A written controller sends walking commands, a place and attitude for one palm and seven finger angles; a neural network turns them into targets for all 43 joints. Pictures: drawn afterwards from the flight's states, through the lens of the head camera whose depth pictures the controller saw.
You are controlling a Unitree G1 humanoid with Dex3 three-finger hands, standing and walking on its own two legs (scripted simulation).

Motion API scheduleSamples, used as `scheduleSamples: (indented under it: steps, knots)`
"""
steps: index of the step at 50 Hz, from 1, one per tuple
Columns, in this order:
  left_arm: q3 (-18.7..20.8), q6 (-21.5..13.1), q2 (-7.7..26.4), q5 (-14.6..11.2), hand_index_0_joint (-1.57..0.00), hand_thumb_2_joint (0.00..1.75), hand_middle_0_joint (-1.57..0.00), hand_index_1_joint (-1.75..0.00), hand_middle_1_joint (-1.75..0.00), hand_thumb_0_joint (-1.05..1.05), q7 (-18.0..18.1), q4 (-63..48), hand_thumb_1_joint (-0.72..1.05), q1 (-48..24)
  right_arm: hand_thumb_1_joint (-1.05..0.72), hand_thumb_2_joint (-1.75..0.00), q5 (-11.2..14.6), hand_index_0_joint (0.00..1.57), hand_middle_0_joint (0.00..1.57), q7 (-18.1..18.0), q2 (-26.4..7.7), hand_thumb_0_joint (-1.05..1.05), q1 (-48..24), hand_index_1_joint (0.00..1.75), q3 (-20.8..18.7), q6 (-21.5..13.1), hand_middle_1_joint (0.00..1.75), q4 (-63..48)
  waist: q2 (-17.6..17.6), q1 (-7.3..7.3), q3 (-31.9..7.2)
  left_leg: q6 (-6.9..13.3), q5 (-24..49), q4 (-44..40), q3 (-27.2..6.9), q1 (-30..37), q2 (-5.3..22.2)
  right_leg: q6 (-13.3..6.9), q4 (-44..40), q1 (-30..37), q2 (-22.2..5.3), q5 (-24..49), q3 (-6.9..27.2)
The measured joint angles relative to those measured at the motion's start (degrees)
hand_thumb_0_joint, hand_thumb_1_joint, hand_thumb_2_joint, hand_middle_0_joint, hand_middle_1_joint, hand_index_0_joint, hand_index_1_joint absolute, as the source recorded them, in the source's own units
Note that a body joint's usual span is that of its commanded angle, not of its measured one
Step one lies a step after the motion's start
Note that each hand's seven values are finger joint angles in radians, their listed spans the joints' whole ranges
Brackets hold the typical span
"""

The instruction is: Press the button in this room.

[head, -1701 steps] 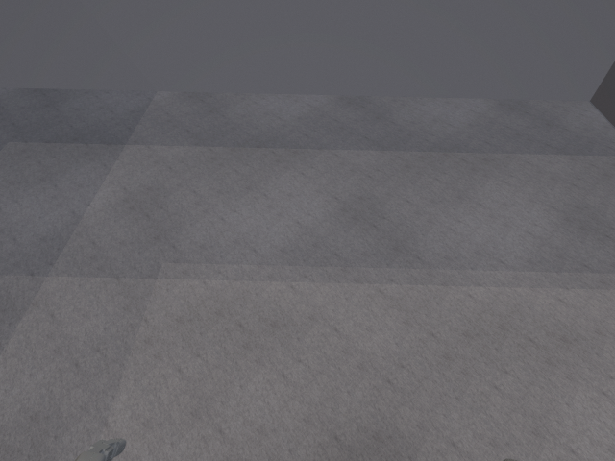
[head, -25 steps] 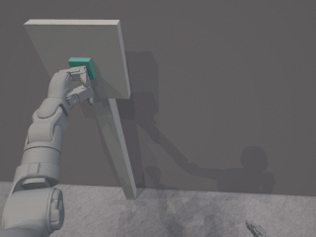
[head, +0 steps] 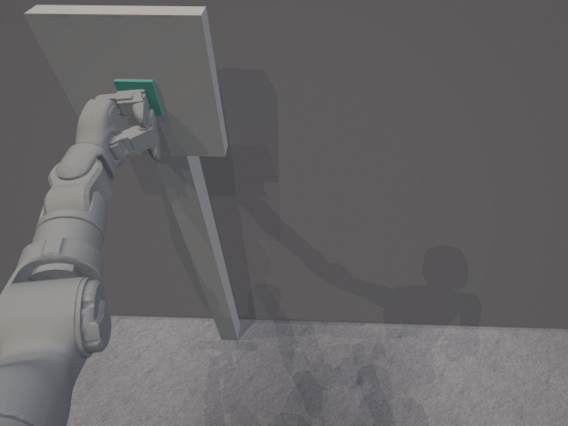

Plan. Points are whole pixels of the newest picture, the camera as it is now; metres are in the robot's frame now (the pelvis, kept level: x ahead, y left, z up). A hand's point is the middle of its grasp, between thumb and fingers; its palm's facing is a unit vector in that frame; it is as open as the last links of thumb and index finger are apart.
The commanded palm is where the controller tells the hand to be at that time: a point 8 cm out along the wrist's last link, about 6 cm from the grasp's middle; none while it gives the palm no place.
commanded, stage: hold the button down briefly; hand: left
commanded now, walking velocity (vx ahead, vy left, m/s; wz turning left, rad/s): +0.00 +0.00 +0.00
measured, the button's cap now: (142, 94) +0.51 +0.20 +0.22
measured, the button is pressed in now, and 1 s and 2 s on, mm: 13 0 0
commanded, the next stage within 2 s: pull the fist back off the button in 0.26 s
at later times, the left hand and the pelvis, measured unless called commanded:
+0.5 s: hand (147, 132) +0.46 +0.19 +0.19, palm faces -0.04 -1.00 -0.01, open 2.9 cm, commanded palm +0.46 +0.24 +0.19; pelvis -0.02 +0.02 -0.01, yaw -1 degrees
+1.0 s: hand (151, 148) +0.43 +0.18 +0.19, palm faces -0.02 -1.00 -0.01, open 2.8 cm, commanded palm +0.40 +0.24 +0.19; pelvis +0.00 +0.02 +0.00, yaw -2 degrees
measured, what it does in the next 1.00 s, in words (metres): stands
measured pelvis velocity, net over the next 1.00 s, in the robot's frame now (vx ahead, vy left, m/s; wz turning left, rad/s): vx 0.00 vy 0.02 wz -0.04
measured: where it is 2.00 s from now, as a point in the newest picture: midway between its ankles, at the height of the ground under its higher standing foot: outside the picture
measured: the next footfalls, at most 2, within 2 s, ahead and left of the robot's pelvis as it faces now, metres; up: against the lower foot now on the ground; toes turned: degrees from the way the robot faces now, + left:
none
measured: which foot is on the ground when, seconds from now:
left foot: down 0.00-1.00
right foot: down 0.00-1.00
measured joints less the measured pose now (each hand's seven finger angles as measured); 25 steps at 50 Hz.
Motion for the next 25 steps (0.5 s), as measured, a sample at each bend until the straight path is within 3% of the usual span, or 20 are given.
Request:
scheduleSamples:
  steps: [17,25]
  knots:
    - [0.2,-3.1,1.5,1.2,-1.41,0.95,-1.3,-1.5,-1.5,-0.03,-0.2,6.7,0.69,-5.3,-0.91,-0.9,-0.4,0.2,0.2,0.5,-0.6,0.01,2.5,0.3,0.2,-2.4,0.3,0.5,-0.5,-1.81,-0.1,1.0,0.4,2.2,0.3,-4.2,-0.3,1.0,2.1,-4.2,-0.3,0.8,0.4]
    - [-0.6,-3.0,0.7,1.5,-1.41,0.95,-1.3,-1.5,-1.5,-0.03,1.5,6.4,0.69,-6.3,-0.91,-0.9,-0.9,0.2,0.2,0.6,-0.4,0.01,3.1,0.3,0.1,-3.8,0.3,0.4,-0.6,-1.76,-0.2,1.5,0.7,2.6,0.4,-5.3,-1.0,1.6,3.3,-5.7,-0.9,0.8,0.8]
